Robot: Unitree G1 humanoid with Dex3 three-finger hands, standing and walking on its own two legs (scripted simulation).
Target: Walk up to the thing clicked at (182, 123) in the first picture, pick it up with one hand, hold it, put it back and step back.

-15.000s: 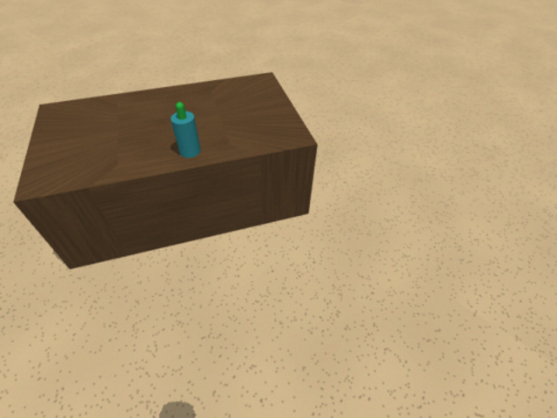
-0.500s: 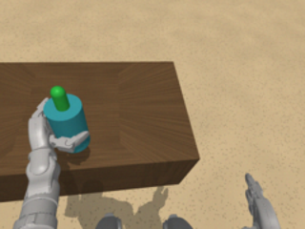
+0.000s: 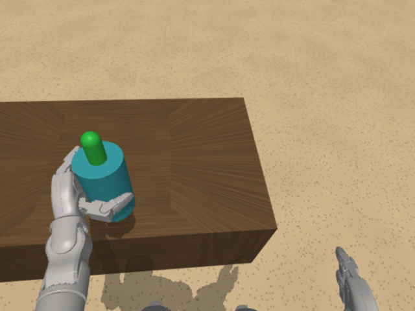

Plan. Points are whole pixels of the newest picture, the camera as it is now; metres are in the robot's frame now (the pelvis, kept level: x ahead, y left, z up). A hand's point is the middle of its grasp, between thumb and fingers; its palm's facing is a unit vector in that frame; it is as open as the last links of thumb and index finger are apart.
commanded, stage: lift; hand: left
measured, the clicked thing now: (104, 175) +0.36 +0.18 +0.07
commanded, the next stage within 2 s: hold in 0.06 s
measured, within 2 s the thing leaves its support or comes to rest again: neither
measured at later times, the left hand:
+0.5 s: hand (99, 187) +0.34 +0.18 +0.07, palm faces +0.21 -0.98 +0.02, open 11.1 cm
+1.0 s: hand (99, 194) +0.32 +0.18 +0.07, palm faces +0.22 -0.98 +0.03, open 11.1 cm
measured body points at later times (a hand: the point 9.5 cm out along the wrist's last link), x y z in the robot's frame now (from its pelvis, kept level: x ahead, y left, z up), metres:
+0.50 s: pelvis +0.00 +0.01 +0.01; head +0.04 +0.01 +0.46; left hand +0.32 +0.23 +0.07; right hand +0.16 -0.26 -0.02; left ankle +0.03 +0.12 -0.68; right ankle -0.01 -0.14 -0.68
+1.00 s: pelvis -0.01 +0.00 +0.01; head +0.03 +0.01 +0.46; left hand +0.30 +0.23 +0.07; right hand +0.15 -0.26 -0.02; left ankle +0.03 +0.12 -0.68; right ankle -0.01 -0.14 -0.68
